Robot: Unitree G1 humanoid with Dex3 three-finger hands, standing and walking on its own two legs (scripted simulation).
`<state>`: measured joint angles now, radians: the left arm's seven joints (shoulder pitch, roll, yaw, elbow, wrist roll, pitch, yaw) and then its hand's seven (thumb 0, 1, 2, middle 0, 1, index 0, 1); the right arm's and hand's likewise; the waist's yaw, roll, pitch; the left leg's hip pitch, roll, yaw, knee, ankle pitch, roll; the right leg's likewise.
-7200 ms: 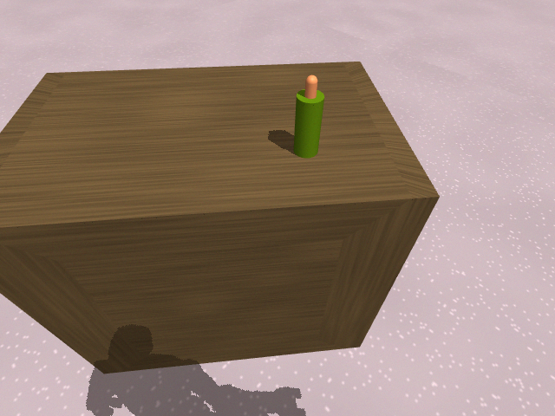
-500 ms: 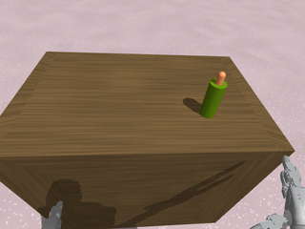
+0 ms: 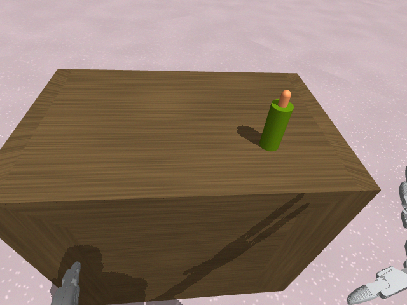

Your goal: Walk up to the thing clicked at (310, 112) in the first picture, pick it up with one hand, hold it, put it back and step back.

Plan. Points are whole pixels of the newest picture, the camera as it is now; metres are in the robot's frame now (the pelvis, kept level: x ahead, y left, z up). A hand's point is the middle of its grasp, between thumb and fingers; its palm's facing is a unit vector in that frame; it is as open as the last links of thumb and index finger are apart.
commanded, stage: rise first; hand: right
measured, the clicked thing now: (277, 120) +0.51 -0.19 +0.11
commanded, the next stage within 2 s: go down in 0.64 s
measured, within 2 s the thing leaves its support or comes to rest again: neither
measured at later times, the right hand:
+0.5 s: hand (396, 230) +0.18 -0.25 +0.18, palm faces +0.38 +0.82 -0.43, open 17.6 cm
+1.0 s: hand (405, 214) +0.20 -0.26 +0.19, palm faces +0.43 +0.82 -0.38, open 17.5 cm
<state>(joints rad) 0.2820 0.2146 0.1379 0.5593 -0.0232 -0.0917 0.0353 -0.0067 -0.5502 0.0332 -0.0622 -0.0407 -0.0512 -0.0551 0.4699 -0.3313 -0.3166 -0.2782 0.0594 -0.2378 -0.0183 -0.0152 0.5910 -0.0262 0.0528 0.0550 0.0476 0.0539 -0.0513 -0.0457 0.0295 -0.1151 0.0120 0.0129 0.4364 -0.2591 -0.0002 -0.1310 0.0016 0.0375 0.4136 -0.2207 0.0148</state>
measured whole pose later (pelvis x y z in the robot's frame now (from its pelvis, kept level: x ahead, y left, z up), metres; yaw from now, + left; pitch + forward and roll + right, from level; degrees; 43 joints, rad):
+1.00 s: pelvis +0.00 +0.00 +0.00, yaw +0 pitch -4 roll +0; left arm 0.21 0.22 0.19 0.68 0.00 -0.11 0.05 -0.01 -0.53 0.05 -0.06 -0.04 -0.05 -0.05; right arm 0.33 -0.34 -0.45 -0.26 0.08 -0.36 0.04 -0.01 0.53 -0.03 0.06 0.05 0.06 0.05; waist -0.05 -0.03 0.00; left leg -0.13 0.01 0.01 0.46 -0.27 0.00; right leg -0.14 0.00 0.03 0.43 -0.23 0.02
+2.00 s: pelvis +0.00 -0.01 +0.00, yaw +1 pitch +3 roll +0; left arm 0.25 0.25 -0.02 0.72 -0.01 -0.24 0.19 -0.01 -0.55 0.06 -0.06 -0.05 -0.05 -0.06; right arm -0.50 -0.70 -0.58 0.64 0.25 0.15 0.49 -0.02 0.60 -0.03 0.05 0.05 0.04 0.05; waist 0.00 -0.02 -0.05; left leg -0.26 0.00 0.01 0.48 -0.27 0.00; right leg -0.29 -0.01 0.03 0.51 -0.26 0.01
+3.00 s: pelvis +0.02 -0.01 -0.01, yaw +1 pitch +9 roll +1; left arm 0.24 0.27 -0.07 0.61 -0.01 -0.19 0.20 -0.01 -0.54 0.06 -0.06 -0.05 -0.05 -0.06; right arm -0.78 -0.89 -0.58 1.03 0.18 0.07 0.56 -0.02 0.58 -0.03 0.06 0.05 0.05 0.04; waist 0.06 -0.01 -0.10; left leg -0.39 -0.01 0.00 0.52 -0.29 -0.01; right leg -0.44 -0.02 0.03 0.59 -0.31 0.00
